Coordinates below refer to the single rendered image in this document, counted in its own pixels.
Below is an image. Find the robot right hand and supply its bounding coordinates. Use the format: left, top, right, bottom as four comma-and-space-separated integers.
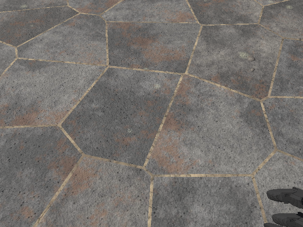
263, 186, 303, 227

